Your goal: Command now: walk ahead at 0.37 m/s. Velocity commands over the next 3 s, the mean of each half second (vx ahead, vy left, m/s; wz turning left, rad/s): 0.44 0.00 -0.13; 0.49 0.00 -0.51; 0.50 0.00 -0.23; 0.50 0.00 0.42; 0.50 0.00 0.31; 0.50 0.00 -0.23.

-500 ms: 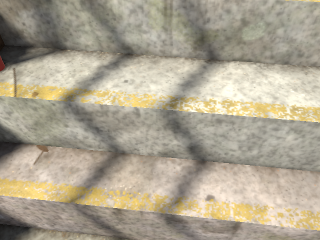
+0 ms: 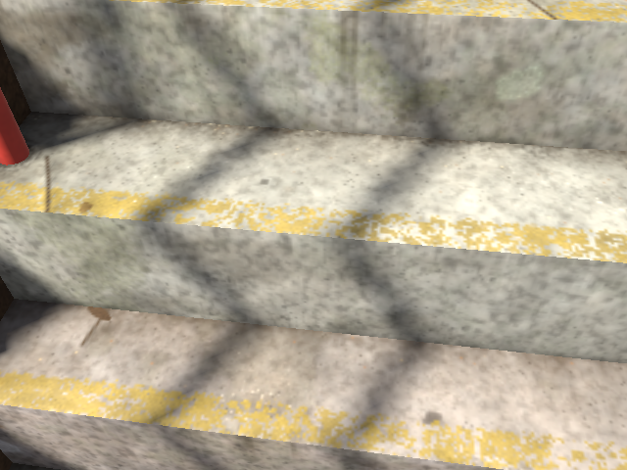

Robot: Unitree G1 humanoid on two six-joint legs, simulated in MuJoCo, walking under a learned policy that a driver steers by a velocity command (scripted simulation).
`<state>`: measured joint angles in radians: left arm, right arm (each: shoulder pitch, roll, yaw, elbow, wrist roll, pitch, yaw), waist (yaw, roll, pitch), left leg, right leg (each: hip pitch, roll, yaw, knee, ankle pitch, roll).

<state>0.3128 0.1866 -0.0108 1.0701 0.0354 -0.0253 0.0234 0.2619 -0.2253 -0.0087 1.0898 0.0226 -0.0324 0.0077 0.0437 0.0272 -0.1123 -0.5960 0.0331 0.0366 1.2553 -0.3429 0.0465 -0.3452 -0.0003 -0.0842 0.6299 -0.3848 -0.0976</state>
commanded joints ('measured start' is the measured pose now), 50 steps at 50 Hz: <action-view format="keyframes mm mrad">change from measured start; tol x64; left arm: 1 195 139 25 33 -3 -16 11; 43 -725 -166 -167 -628 -81 -30 -101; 50 46 196 32 -307 33 61 -29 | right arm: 1 -228 70 42 -188 1 -78 33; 50 -92 -71 -33 -231 -30 -110 66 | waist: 1 23 -105 133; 50 67 -191 -469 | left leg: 1 -723 10 -133 736 82 -5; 8 -901 30 -190 965 67 67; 13 226 -109 298 143 -173 94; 17 661 366 -1116 -989 -531 346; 26 -42 214 76 -848 48 -53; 39 713 359 31 -1094 149 50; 45 741 339 261 -768 2587 149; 50 -229 -37 -216 728 397 73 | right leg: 1 412 -379 595 -440 -156 -221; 11 -305 -180 -18 -819 299 -104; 15 233 -255 81 22 2034 -63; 18 -481 85 423 1337 377 -40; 31 -1224 30 198 1819 570 -5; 39 -1486 -122 76 1725 259 27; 44 -422 72 -326 1038 -178 -75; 50 304 -248 941 -214 -506 -143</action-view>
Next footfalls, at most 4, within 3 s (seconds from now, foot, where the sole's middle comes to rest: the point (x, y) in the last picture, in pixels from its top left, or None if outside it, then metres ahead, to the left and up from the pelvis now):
0.28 left None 0.27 0.18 -0.57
0.96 right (424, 398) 0.49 -0.10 -0.33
1.68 left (291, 155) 0.75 0.10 -0.09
2.10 right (316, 395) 0.49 0.06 -0.33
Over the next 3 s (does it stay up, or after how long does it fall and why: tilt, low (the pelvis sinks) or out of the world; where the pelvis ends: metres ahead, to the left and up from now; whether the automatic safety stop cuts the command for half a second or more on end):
stays up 0.64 0.30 0.66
